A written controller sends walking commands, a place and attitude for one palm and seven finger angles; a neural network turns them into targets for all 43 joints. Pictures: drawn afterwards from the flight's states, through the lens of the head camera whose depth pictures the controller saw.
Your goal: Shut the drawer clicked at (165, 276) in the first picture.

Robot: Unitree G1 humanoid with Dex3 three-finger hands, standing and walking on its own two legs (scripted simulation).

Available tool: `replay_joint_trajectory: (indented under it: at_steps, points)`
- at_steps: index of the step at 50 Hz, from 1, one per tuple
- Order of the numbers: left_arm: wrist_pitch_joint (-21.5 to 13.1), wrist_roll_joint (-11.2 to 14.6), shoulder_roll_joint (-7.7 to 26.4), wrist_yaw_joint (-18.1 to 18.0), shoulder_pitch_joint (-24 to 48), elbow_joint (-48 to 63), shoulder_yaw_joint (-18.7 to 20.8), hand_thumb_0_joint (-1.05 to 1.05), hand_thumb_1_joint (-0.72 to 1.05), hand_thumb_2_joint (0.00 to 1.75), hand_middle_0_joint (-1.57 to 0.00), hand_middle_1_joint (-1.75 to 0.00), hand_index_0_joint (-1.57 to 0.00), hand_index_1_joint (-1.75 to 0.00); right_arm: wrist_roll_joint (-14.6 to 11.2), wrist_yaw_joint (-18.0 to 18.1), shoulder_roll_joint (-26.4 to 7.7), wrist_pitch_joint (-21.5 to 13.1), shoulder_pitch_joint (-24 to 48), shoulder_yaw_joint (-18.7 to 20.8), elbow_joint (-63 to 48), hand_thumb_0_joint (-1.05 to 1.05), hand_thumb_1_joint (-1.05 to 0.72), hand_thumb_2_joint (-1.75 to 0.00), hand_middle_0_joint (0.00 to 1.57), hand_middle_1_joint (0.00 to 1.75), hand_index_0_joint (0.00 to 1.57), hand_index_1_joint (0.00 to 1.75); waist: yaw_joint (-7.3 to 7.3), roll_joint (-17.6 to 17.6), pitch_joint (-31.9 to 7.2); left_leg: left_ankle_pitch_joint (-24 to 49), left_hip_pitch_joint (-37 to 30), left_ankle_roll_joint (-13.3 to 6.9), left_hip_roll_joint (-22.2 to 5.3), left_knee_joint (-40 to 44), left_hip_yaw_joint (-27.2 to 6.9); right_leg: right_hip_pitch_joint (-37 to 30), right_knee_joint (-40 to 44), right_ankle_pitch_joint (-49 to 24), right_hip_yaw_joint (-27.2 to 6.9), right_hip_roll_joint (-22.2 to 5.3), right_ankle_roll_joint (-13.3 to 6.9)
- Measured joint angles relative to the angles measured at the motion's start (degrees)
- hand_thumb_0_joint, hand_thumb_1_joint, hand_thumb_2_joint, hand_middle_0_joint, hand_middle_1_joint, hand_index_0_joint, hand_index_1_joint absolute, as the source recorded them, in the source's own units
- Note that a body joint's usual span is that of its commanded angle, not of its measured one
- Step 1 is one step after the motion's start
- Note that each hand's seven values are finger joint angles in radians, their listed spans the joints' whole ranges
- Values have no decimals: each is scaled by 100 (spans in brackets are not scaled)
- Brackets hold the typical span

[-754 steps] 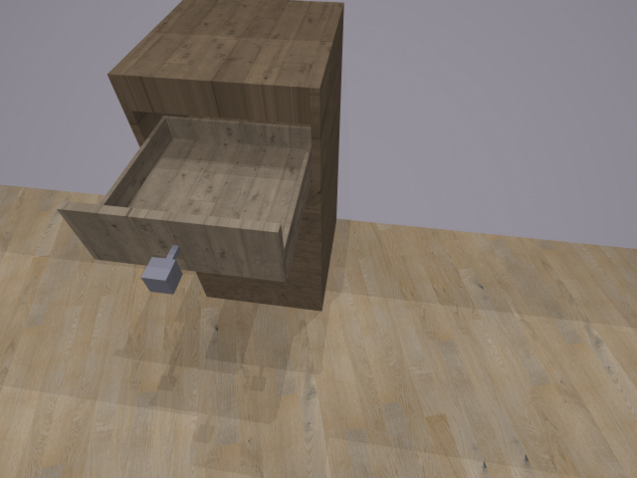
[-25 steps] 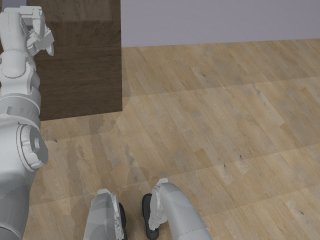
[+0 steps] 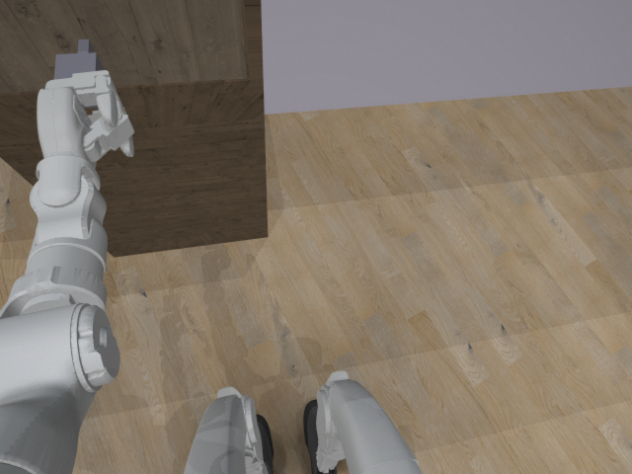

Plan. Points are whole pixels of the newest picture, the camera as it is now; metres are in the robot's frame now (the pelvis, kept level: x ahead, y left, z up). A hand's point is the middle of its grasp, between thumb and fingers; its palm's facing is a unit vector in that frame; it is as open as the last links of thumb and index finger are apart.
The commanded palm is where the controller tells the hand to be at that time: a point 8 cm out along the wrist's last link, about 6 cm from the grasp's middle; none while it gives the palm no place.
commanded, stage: pull the fist back off the drawer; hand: left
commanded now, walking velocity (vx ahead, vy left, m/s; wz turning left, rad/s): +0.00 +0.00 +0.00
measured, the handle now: (84, 68) +0.61 +0.22 +0.05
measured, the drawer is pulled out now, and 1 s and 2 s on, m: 0.00 0.00 0.00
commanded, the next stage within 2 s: draw the hand back to the body in 0.04 s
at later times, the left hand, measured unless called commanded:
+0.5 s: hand (52, 167) +0.43 +0.20 +0.11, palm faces +0.10 -0.99 -0.04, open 3.2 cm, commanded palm +0.39 +0.24 +0.13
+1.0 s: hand out of the picture +0.30 +0.23 +0.21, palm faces +0.30 -0.91 -0.29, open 3.3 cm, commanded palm +0.26 +0.28 +0.23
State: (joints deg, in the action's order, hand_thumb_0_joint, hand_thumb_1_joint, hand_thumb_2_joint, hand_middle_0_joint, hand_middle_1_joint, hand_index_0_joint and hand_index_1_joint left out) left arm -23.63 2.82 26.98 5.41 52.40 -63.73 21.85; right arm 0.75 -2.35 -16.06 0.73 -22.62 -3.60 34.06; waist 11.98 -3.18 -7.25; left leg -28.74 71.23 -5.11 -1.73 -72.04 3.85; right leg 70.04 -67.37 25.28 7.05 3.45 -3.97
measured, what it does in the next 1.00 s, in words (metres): rises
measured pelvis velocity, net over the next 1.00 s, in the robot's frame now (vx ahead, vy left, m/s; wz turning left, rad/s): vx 0.07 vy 0.01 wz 0.07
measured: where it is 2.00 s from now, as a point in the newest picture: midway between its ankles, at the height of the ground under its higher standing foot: (292, 469)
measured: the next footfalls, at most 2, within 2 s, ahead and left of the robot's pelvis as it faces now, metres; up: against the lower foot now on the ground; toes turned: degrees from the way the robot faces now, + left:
none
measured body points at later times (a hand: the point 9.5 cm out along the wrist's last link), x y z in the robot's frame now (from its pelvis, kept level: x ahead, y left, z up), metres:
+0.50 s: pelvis +0.08 +0.01 +0.07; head +0.17 +0.02 +0.51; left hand +0.42 +0.26 +0.12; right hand +0.22 -0.23 -0.04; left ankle +0.04 +0.07 -0.62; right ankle +0.05 -0.08 -0.62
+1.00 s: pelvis +0.07 +0.01 +0.11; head +0.06 -0.01 +0.56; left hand +0.28 +0.28 +0.23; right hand +0.27 -0.19 +0.03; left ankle +0.04 +0.07 -0.62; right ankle +0.05 -0.09 -0.62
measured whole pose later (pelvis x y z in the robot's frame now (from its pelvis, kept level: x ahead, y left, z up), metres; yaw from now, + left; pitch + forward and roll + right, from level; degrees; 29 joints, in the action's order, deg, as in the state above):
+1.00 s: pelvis +0.07 +0.01 +0.11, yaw +4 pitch +0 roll -1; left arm -0.3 4.7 17.9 -5.5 -14.3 9.2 6.1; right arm -2.4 3.4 -13.3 0.9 -11.1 -4.2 30.7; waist -2.1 -3.5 -2.0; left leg -18.7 12.9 -4.5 3.7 -31.2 1.3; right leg 12.4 -29.6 17.7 4.1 1.9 -2.3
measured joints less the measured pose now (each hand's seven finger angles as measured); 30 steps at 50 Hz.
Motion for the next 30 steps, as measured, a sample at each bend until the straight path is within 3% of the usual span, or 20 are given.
replay_joint_trajectory:
  at_steps: [10,13,20,25,30]
  points:
    - [-241,179,-580,17,-889,754,-300,-1,83,86,-140,-160,-141,-160,-1,-91,59,206,299,187,-36,1,-91,-90,20,30,21,30,-269,113,-111,-241,-638,19,115,311,-55,-649,268,299,-9,-43,36]
    - [-132,374,-774,21,-1717,1806,-432,0,84,87,-140,-160,-140,-160,-70,-114,80,306,372,294,-168,1,-91,-90,20,30,21,30,-383,78,-80,-253,-1015,36,111,572,-19,-1011,536,299,-79,-8,48]
    - [374,800,-1180,54,-3812,3827,-1052,1,88,89,-140,-160,-140,-160,-322,-73,150,279,410,275,-348,1,-91,-90,20,30,20,30,-842,93,-83,154,-2355,137,251,1553,-34,-2356,1541,11,-288,-8,170]
    - [524,881,-1242,-32,-4337,4339,-1246,1,89,89,-140,-160,-140,-160,-363,76,122,118,685,262,-383,1,-91,-90,20,30,21,30,-950,89,-85,-84,-2918,39,344,1843,-224,-2924,1758,169,-153,-43,121]
    - [788,968,-1296,237,-5012,5224,-1494,2,90,90,-140,-160,-140,-160,-344,156,104,-52,926,339,-484,1,-91,-90,20,30,21,30,-1042,11,5,161,-3349,166,372,2037,-279,-3349,1912,-98,-138,-71,185]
